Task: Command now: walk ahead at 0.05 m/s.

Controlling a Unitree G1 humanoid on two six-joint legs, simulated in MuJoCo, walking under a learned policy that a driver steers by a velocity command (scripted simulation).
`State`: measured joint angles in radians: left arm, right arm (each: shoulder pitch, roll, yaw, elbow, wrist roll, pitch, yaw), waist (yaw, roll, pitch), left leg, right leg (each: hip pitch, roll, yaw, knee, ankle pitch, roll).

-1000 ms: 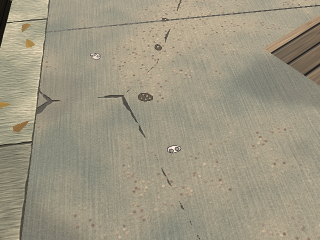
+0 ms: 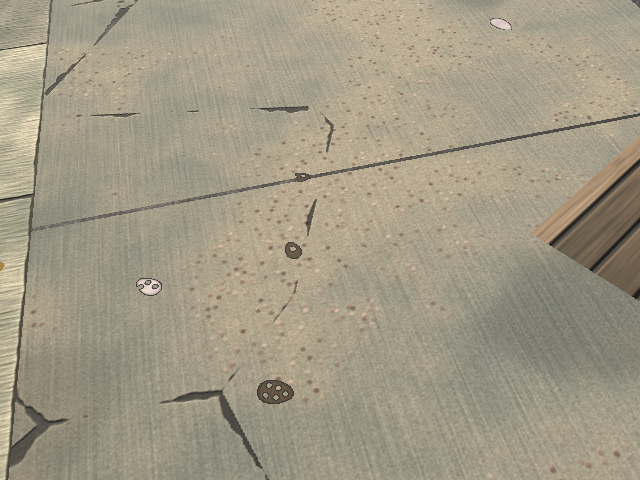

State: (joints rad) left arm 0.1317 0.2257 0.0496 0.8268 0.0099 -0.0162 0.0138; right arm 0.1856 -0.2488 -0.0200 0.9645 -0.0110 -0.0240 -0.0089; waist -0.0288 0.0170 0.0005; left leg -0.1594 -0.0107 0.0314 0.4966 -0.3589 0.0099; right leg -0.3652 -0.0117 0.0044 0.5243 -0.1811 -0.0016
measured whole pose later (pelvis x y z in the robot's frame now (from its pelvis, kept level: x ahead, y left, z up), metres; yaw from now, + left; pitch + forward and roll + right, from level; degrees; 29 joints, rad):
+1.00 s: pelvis +0.06 +0.05 +0.01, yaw +16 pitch +2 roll -1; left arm 0.07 0.29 0.07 0.93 -0.03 -0.09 -0.01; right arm 0.37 -0.28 -0.07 0.93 0.02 -0.05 -0.02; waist -0.08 -0.01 -0.03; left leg 0.00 -0.03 -0.07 0.21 -0.26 0.04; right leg -0.48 -0.05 -0.01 0.54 -0.12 0.01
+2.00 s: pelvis +0.46 +0.11 +0.00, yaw +15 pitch -1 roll +1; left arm 0.21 0.24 0.03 0.98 0.02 0.01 0.03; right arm 0.14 -0.23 -0.03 0.93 -0.02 -0.01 -0.01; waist 0.00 0.01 0.01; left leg -0.29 -0.03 0.06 0.46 -0.16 0.03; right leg -0.28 -0.05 0.02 0.55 -0.26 0.03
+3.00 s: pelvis +0.46 +0.11 -0.01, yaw +16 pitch -1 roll -1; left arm 0.14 0.28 0.06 0.98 0.00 0.03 0.08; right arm 0.12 -0.28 -0.07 1.02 -0.01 0.06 -0.06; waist 0.01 0.00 0.09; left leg -0.37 0.00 0.01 0.75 -0.37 0.03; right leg -0.29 -0.01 -0.02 0.59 -0.29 0.00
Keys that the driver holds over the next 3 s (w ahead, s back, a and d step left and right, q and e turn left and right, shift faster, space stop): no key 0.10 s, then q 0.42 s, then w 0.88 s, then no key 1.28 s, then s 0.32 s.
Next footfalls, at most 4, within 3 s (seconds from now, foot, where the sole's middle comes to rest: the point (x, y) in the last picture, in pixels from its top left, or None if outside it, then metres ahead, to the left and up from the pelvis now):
1.08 right None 0.25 -0.06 -0.77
1.56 left None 0.50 0.26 -0.77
1.90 right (340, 457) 0.55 0.00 -0.77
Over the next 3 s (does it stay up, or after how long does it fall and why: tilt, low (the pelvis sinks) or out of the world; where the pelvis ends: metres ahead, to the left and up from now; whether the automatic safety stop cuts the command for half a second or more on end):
stays up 0.46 0.11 -0.01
